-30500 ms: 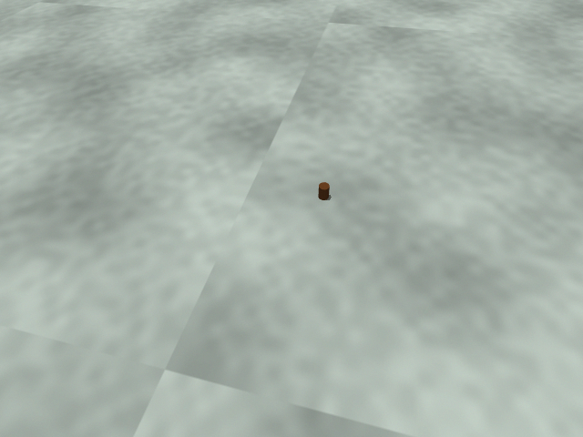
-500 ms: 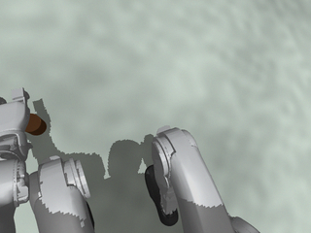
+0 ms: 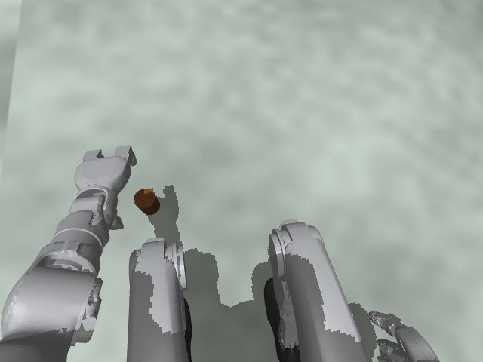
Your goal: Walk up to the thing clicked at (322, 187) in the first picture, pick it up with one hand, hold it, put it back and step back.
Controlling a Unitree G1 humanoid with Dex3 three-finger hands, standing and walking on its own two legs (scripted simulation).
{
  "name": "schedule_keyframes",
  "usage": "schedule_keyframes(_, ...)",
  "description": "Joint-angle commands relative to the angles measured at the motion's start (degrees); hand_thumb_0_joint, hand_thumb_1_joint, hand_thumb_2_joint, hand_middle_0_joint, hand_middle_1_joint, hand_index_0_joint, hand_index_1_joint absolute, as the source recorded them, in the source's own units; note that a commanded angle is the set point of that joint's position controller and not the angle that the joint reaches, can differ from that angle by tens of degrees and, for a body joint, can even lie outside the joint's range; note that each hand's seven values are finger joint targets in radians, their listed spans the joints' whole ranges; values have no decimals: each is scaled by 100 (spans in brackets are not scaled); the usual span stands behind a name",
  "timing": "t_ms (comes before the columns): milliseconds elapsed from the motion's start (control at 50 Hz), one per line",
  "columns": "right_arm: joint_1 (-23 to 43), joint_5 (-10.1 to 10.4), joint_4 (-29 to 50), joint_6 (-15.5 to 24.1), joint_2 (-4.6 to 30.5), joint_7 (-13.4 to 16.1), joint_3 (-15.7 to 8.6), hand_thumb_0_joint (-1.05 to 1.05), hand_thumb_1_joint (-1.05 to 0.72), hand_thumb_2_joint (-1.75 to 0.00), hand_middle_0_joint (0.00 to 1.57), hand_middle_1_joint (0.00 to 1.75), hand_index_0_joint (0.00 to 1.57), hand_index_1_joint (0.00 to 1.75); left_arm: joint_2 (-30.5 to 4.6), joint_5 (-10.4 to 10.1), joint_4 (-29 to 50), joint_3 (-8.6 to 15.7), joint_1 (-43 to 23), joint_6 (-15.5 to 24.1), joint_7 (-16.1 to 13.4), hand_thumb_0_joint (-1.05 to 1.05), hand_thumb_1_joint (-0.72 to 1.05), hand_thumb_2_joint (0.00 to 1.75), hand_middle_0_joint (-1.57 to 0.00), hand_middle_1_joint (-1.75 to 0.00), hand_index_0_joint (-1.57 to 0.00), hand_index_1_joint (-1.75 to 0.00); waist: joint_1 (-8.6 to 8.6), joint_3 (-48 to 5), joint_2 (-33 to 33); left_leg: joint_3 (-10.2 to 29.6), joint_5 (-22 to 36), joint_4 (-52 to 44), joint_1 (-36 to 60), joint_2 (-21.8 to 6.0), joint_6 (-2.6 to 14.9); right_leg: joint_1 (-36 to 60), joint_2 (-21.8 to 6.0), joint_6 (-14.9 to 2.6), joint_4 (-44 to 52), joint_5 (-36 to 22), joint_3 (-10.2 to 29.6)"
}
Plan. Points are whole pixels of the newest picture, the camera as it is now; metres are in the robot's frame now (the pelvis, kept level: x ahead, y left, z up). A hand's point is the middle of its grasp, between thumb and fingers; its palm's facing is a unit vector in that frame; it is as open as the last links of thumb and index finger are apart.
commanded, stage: withdraw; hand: left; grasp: from above
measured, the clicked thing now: (147, 202) +0.47 +0.20 -0.35
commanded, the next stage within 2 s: home in 0.24 s
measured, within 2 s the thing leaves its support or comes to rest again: neither
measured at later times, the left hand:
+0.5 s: hand (105, 187) +0.47 +0.25 -0.20, palm faces -0.36 -0.02 -0.93, open 13.3 cm
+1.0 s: hand (64, 248) +0.31 +0.23 +0.00, palm faces -0.29 -0.62 -0.73, open 7.7 cm
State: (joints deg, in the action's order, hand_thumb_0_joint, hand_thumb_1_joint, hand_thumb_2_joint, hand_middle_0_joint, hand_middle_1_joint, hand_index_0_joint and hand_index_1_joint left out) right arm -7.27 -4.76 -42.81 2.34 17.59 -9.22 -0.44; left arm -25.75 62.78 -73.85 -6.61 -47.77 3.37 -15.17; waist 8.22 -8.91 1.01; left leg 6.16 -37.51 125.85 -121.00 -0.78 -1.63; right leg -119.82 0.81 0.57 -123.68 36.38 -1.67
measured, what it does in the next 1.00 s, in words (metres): rises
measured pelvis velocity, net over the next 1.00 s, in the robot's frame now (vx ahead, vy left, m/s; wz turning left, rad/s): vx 0.01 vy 0.01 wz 0.03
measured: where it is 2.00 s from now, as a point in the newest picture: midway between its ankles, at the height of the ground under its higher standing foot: (233, 348)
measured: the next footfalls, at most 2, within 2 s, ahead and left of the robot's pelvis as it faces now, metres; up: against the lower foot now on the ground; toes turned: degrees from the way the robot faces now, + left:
none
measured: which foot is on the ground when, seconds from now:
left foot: down 0.00-1.00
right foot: down 0.00-1.00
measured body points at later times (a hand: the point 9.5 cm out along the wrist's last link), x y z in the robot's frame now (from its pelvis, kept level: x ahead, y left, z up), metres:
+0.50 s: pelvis +0.01 +0.01 -0.05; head +0.23 +0.04 +0.34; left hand +0.48 +0.25 -0.15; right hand +0.05 -0.25 -0.18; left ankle +0.10 +0.14 -0.36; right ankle +0.11 -0.12 -0.36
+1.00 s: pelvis +0.01 +0.01 +0.12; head +0.16 +0.03 +0.54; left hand +0.33 +0.26 +0.05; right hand +0.21 -0.26 +0.01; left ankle +0.09 +0.14 -0.36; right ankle +0.11 -0.12 -0.36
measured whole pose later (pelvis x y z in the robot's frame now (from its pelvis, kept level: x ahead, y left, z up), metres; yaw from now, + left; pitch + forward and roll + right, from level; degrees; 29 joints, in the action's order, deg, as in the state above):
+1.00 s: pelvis +0.01 +0.01 +0.12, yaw +2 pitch +29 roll -4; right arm -4.4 0.9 -35.4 2.1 16.3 -1.4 -2.6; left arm -20.5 31.9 -26.7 -2.7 -9.3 -6.2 -7.9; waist 2.7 -12.3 1.2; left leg 5.1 -35.9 105.2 -99.0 -0.7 -1.7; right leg -96.8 -0.4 1.0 -102.9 35.6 -1.8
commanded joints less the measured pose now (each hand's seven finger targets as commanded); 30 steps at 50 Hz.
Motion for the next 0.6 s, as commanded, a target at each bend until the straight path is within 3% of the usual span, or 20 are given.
schedule_keyframes(0,-753,-36,268,48,965,276,-261,0,-91,-91,20,30,20,30,-959,405,408,206,-1705,394,-448,0,-46,96,-19,-94,-17,-96,254,-2718,389,-626,204,-1002,1408,247,337,1801,232,-313,1393,-301,-261)
schedule_keyframes(80,-768,-213,183,182,1019,345,-166,0,-91,-90,20,30,20,30,-1363,807,-313,498,-1940,597,-1103,0,-46,96,-16,-94,-15,-95,372,-2564,382,-635,-16,-806,1156,253,348,1455,220,-286,1268,-21,-241)
schedule_keyframes(140,-798,-364,102,315,1047,332,-149,0,-91,-90,20,30,20,30,-1660,1002,-442,688,-2431,673,-1548,0,-44,93,-18,-93,-18,-93,405,-2893,817,-623,-35,-679,1406,245,298,1246,189,-299,1024,44,-272)
schedule_keyframes(200,-913,-493,23,450,1141,278,-153,0,-91,-90,20,30,20,30,-2036,975,-606,913,-2729,639,-1847,0,-49,97,-13,-97,-13,-97,547,-2963,801,-602,-88,-467,1316,233,306,1269,165,-257,962,147,-257)
schedule_keyframes(240,-911,-533,-36,450,1119,253,-199,0,-91,-90,20,30,20,30,-2230,855,-114,1095,-2664,613,-1970,0,-50,96,-13,-97,-13,-97,330,-3597,1381,-636,125,-477,1738,203,231,1425,145,-293,851,14,-217)
schedule_keyframes(260,-920,-551,-46,464,1140,227,-224,0,-89,-89,20,30,20,30,-2233,840,-63,1113,-2512,563,-1983,0,-42,90,-21,-89,-20,-89,328,-3750,1526,-640,229,-466,1908,190,214,1358,133,-303,760,-93,-292)
schedule_keyframes(280,-980,-559,-80,479,1153,201,-244,0,-91,-90,20,30,20,30,-2071,785,101,1061,-2477,491,-1963,0,-44,91,-18,-93,-19,-92,353,-3883,1643,-654,353,-486,2102,193,202,1325,119,-302,689,-339,-399)
schedule_keyframes(300,-957,-571,-101,491,1150,170,-271,0,-89,-89,20,30,20,30,-2031,741,158,1005,-2569,449,-1920,0,-36,94,-23,-85,-20,-84,450,-3855,1709,-618,334,-461,2070,183,204,1199,125,-317,622,-371,-465)
schedule_keyframes(320,-1009,-543,-104,464,1167,159,-308,0,-91,-90,20,30,20,30,-2024,674,416,1016,-2513,406,-1855,0,-43,89,-20,-90,-21,-90,347,-4112,1846,-626,434,-534,2229,190,204,1294,131,-322,673,-511,-480)
schedule_keyframes(340,-1096,-505,-114,451,1207,145,-361,0,-89,-89,20,30,20,30,-2098,604,468,1053,-2478,361,-1769,0,-35,95,-23,-82,-20,-82,385,-4186,1788,-603,471,-527,2315,173,214,1293,117,-319,653,-588,-555)
schedule_keyframes(360,-1142,-472,-146,431,1207,114,-401,0,-91,-90,20,30,20,30,-1903,547,468,945,-2199,304,-1659,0,-42,88,-20,-90,-21,-89,310,-4212,1820,-598,588,-603,2408,171,200,1319,123,-333,638,-739,-606)
schedule_keyframes(380,-1214,-441,-196,403,1238,98,-431,0,-89,-90,20,30,20,30,-1941,521,483,954,-2096,246,-1565,0,-34,92,-22,-82,-20,-81,295,-4348,1756,-585,722,-599,2475,160,205,1402,141,-329,620,-901,-628)
schedule_keyframes(400,-1312,-404,-183,388,1226,79,-475,0,-91,-90,20,30,20,30,-1755,460,560,890,-1960,186,-1459,0,-41,88,-19,-90,-20,-88,295,-4387,1709,-577,903,-634,2604,165,205,1441,137,-332,621,-1098,-655)
schedule_keyframes(440,-1469,-296,-189,321,1219,66,-523,0,-89,-90,20,30,20,30,-1607,319,840,844,-1822,113,-1254,0,-25,96,-23,-74,-21,-73,228,-4443,1690,-539,1129,-792,2656,180,206,1578,132,-344,674,-1289,-664)
schedule_keyframes(480,-1550,-165,-137,243,1272,94,-583,0,-89,-90,20,30,20,30,-1881,215,977,1094,-1514,26,-1060,0,-9,96,-23,-67,-21,-69,104,-4418,1456,-501,1425,-907,2688,180,217,1749,125,-328,757,-1515,-648)
schedule_keyframes(520,-1582,-78,-29,163,1196,92,-606,0,-89,-90,20,30,20,30,-1579,5,968,992,-1153,-39,-819,0,7,93,-22,-61,-20,-62,142,-4167,994,-516,1399,-987,2490,179,286,2034,153,-299,1013,-1542,-607)
schedule_keyframes(540,-1558,-26,54,116,1180,109,-627,0,-89,-90,20,30,20,30,-1543,-110,1212,1014,-1000,-60,-709,0,13,91,-21,-56,-20,-58,97,-4107,876,-493,1210,-1108,2400,188,311,2093,145,-302,1160,-1362,-587)
schedule_keyframes(560,-1447,34,219,93,1106,118,-628,0,-89,-90,20,30,20,30,-1281,-308,1677,813,-973,-60,-560,0,21,90,-21,-52,-20,-53,35,-4191,899,-512,1062,-1238,2432,201,323,2245,143,-300,1322,-1224,-536)
schedule_keyframes(580,-1384,106,273,65,1093,141,-646,0,-89,-90,20,30,20,30,-1297,-462,1945,846,-663,-93,-436,0,29,89,-21,-48,-20,-49,-100,-4229,934,-489,971,-1400,2614,197,317,2335,130,-299,1441,-1126,-509)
